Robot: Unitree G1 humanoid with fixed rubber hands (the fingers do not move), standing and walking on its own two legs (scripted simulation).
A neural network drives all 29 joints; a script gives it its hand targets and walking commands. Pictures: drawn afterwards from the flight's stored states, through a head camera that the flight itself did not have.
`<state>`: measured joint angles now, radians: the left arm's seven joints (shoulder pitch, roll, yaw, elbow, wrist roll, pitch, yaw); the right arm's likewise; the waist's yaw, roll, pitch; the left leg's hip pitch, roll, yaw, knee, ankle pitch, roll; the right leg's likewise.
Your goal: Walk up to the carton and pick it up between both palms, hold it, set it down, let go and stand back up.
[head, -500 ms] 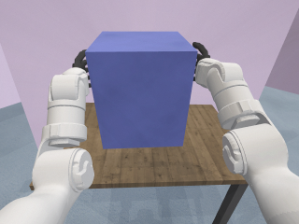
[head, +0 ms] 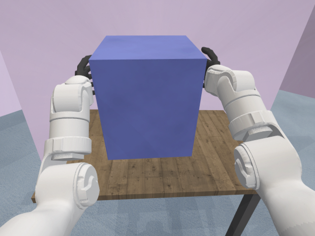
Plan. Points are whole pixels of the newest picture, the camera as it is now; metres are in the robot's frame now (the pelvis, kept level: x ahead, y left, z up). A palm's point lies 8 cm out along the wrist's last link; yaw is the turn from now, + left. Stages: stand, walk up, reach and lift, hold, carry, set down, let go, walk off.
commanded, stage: hold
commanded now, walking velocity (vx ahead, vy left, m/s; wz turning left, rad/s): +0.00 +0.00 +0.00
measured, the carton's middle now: (148, 95) +0.39 +0.01 +0.27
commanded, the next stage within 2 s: none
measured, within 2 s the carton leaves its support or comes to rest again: neither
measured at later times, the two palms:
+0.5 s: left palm (83, 83) +0.37 +0.16 +0.30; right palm (210, 75) +0.37 -0.14 +0.33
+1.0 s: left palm (84, 83) +0.37 +0.16 +0.30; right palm (211, 74) +0.37 -0.14 +0.33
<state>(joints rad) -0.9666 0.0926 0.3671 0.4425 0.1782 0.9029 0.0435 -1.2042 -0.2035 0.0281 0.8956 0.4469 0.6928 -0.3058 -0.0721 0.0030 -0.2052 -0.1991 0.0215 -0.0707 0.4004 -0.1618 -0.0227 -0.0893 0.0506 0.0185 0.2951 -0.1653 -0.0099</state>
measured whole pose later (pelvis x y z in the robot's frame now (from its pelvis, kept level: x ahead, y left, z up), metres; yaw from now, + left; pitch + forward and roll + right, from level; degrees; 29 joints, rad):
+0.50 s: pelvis +0.00 +0.00 +0.00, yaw +0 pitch -2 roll -2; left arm -0.99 0.10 0.37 0.49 0.18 0.89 0.04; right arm -1.22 -0.21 0.05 0.92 0.45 0.69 -0.30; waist -0.06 0.00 -0.21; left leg -0.21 0.02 -0.08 0.40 -0.16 -0.03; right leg -0.10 0.06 0.02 0.29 -0.16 -0.01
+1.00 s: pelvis +0.00 +0.00 +0.00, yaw +0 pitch -1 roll -2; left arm -1.01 0.10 0.37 0.51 0.18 0.89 0.04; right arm -1.24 -0.21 0.03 0.96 0.44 0.69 -0.30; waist -0.06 0.00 -0.22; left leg -0.21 0.02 -0.07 0.39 -0.15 -0.02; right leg -0.11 0.05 0.03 0.29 -0.16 -0.01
